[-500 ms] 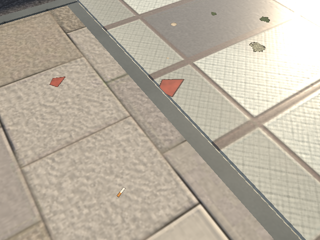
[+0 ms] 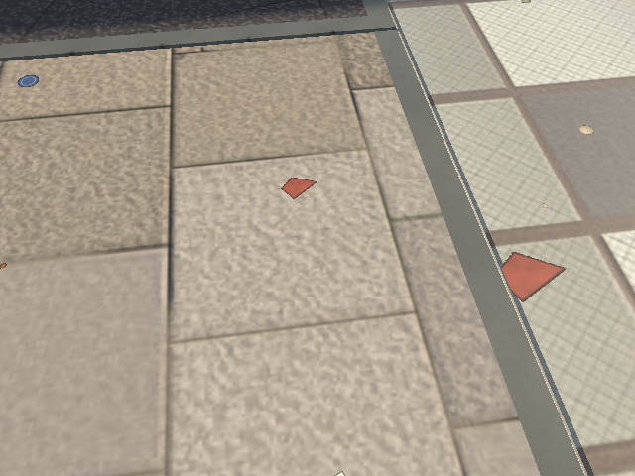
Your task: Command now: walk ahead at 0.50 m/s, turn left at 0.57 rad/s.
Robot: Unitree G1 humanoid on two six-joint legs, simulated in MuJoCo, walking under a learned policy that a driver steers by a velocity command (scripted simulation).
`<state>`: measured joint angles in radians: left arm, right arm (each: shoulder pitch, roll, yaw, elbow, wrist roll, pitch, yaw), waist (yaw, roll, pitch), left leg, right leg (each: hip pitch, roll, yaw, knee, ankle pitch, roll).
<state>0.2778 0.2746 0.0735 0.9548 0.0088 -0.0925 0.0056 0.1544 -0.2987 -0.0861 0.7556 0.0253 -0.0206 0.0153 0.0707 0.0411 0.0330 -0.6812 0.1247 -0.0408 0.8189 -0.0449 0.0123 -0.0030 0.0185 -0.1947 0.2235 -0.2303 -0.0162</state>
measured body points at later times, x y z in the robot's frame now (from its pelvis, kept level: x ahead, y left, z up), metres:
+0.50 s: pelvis +0.28 +0.08 +0.00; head +0.30 +0.11 +0.45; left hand +0.41 +0.38 -0.09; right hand +0.41 -0.19 -0.10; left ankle +0.22 +0.13 -0.74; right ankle +0.51 -0.06 -0.68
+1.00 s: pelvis +0.56 +0.12 +0.00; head +0.59 +0.14 +0.45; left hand +0.45 +0.38 -0.13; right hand +0.84 -0.02 -0.09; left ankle +0.62 +0.34 -0.69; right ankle +0.56 +0.01 -0.74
